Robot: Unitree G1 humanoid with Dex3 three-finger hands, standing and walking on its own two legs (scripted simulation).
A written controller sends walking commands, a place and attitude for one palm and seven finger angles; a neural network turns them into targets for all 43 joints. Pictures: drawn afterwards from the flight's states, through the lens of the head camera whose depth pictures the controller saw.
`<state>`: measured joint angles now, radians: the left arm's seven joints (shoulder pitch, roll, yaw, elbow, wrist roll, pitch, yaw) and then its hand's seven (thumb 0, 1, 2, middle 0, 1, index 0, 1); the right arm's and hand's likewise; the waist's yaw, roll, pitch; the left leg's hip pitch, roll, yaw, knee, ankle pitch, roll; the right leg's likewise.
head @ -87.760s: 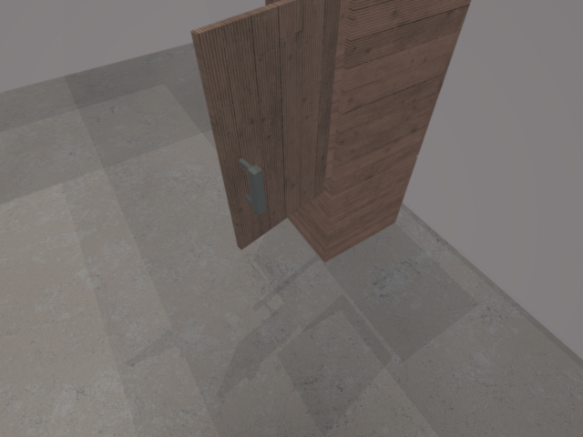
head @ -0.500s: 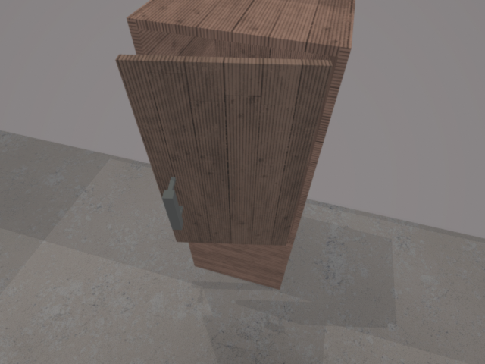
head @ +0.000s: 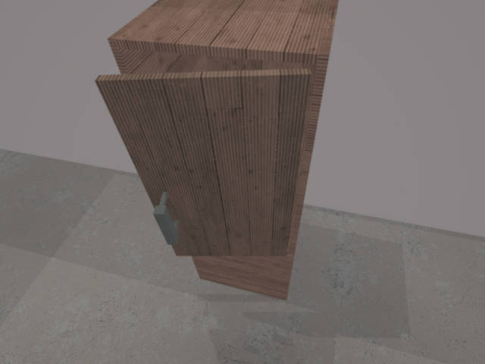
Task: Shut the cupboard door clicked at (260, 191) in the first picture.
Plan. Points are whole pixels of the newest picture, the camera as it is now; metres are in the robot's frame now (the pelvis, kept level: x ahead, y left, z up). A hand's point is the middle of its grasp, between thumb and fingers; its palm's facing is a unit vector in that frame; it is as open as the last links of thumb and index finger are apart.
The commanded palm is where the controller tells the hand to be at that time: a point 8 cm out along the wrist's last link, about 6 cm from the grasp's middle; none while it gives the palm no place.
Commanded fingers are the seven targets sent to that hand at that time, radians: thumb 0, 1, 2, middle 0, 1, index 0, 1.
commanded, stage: raise the hand and make a fist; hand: left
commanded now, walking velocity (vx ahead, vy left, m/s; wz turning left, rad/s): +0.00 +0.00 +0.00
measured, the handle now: (168, 218) +0.44 +0.21 -0.10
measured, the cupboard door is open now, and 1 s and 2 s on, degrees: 14 14 14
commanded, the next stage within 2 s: bring the fist close to the handle in 2.00 s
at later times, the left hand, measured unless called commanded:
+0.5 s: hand out of the picture +0.11 +0.17 -0.10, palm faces +0.04 -1.00 +0.03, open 6.2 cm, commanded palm +0.10 +0.23 -0.07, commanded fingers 0.00 0.90 0.90 -0.58 -0.72 -0.58 -0.72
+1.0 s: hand out of the picture +0.14 +0.22 -0.06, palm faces +0.14 -0.99 -0.05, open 3.9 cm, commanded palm +0.11 +0.26 -0.07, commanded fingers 0.00 0.90 0.90 -1.04 -1.22 -1.04 -1.22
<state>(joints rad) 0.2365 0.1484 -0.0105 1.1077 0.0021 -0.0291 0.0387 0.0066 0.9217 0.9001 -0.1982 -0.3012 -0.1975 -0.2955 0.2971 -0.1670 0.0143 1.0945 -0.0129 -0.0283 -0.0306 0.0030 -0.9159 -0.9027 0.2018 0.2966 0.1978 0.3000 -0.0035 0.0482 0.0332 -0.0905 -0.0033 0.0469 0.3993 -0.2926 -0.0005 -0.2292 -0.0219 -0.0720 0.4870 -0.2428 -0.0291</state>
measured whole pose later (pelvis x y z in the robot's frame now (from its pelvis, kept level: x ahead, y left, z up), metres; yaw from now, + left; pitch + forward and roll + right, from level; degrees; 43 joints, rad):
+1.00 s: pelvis -0.08 +0.03 -0.12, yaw +1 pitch +17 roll -2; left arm 0.47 0.20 0.12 -0.10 -0.24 -0.46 -0.10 0.02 0.90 0.90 -0.87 -1.03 -0.86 -1.02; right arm 0.31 -0.23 0.01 0.52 0.00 -0.21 -0.05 0.01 -0.90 -0.90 0.21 0.30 0.20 0.30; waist 0.00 0.02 -0.15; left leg -1.03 -0.02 0.00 1.31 -0.58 0.04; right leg -1.09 -0.05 -0.07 1.23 -0.44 -0.01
